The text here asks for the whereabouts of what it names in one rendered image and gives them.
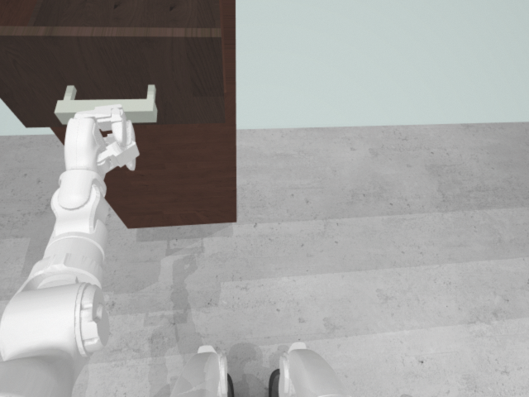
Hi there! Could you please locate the cabinet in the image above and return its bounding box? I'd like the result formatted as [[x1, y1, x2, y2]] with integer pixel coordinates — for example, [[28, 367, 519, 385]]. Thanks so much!
[[0, 0, 236, 229]]

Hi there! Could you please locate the robot left thigh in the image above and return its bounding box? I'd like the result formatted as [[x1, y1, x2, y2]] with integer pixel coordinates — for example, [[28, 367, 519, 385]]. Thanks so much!
[[170, 352, 228, 397]]

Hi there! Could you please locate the left robot forearm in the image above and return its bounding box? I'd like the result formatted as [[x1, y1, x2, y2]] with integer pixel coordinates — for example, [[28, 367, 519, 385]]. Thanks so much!
[[0, 169, 108, 361]]

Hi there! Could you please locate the right robot shin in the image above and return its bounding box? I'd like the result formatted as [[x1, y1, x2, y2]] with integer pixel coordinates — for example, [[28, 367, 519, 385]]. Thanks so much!
[[279, 342, 306, 397]]

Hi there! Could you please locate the left robot hand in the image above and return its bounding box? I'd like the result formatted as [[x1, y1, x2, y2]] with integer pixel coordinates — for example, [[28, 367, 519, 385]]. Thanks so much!
[[64, 104, 140, 180]]

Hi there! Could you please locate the handle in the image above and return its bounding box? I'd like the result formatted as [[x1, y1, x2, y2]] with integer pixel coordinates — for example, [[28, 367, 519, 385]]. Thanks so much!
[[54, 84, 157, 125]]

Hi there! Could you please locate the robot left upper arm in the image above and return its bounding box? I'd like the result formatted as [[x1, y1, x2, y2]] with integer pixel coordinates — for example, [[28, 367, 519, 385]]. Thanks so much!
[[0, 282, 110, 397]]

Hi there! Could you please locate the drawer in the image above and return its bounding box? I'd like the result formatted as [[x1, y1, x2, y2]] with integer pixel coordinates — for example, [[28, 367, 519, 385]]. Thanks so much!
[[0, 0, 226, 127]]

